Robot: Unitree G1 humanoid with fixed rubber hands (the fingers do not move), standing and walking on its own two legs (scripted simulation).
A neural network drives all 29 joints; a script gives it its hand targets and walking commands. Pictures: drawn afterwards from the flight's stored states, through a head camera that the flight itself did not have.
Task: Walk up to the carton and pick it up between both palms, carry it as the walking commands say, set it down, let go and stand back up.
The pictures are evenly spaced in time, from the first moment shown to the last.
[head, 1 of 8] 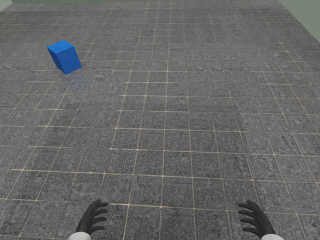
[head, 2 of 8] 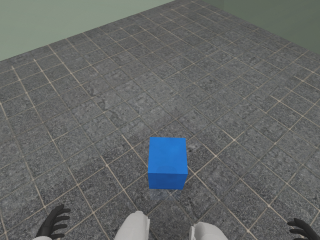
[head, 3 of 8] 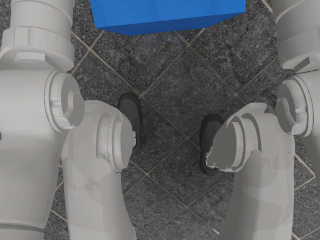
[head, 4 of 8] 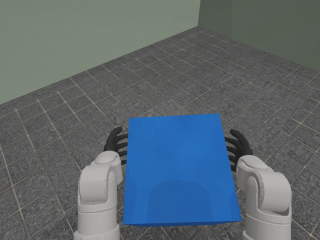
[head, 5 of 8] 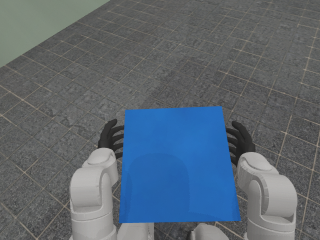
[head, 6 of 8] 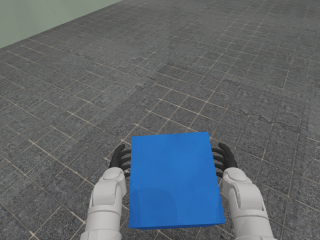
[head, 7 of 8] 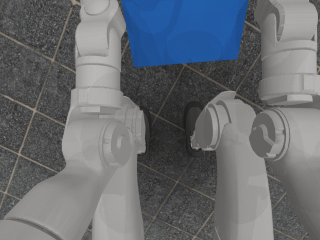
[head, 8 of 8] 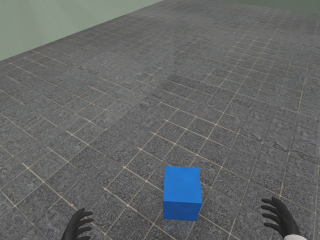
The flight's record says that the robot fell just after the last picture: no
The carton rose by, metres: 0.68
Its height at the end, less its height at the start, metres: +0.00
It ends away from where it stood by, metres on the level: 3.48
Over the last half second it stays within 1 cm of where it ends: yes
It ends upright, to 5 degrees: yes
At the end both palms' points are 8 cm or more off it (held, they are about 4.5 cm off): yes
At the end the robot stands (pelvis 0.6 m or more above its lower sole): yes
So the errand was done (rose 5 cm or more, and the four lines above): yes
